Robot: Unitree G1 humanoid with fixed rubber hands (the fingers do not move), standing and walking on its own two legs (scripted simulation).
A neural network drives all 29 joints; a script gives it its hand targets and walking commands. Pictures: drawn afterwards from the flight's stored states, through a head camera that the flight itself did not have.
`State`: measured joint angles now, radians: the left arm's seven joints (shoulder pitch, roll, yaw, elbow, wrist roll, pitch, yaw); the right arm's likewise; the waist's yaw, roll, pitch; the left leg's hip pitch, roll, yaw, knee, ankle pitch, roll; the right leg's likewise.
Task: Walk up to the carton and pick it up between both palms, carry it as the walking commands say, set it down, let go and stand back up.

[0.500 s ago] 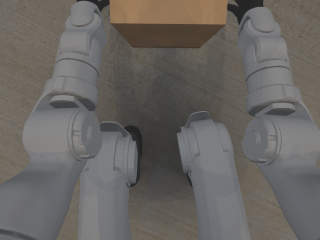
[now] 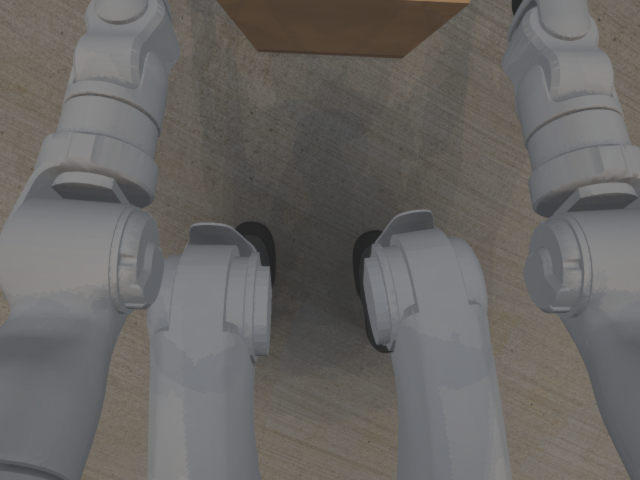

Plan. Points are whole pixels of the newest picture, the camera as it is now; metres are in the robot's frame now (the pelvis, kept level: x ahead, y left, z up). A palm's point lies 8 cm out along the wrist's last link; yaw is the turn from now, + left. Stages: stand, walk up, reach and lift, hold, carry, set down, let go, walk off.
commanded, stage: set down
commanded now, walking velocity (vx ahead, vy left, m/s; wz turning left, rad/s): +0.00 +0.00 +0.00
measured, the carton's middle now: out of the picture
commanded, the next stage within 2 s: let go in 1.30 s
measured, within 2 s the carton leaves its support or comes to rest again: neither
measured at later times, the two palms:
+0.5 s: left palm out of the picture +0.56 +0.12 -0.04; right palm out of the picture +0.53 -0.22 -0.05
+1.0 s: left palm out of the picture +0.57 +0.14 +0.12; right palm out of the picture +0.53 -0.23 +0.11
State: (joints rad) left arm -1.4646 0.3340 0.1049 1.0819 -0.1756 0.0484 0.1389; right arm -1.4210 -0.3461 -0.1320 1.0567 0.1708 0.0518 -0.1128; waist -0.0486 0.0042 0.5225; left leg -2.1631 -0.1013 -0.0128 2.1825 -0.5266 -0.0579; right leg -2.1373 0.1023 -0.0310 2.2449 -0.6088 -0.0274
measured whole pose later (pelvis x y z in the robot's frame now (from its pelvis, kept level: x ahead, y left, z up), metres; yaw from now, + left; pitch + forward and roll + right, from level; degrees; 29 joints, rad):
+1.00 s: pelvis -0.01 +0.00 +0.21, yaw +0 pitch +27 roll +1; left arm -1.37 0.31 0.20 0.74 -0.10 0.34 0.13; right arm -1.32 -0.35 -0.20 0.71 0.12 0.34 -0.10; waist -0.06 0.03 0.45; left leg -1.56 -0.09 -0.05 1.48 -0.39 -0.03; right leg -1.54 0.09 0.03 1.53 -0.46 -0.01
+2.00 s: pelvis +0.13 -0.01 +0.38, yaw -1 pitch +17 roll +2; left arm -0.09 0.14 0.12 0.49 0.02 0.04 0.01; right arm -0.03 -0.23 -0.08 0.46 -0.02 0.04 0.04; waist -0.03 0.00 -0.07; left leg -0.66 -0.06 -0.07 0.63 -0.25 -0.01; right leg -0.65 0.07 0.08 0.68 -0.33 -0.03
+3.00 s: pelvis +0.15 +0.02 +0.40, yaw -1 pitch -3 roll +0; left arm 0.24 0.29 0.08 0.71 0.02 -0.02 0.02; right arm 0.27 -0.30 -0.10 0.66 -0.02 -0.02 0.00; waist 0.00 0.05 -0.11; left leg -0.18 -0.06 -0.06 0.57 -0.34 0.03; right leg -0.14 0.05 0.09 0.56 -0.37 -0.01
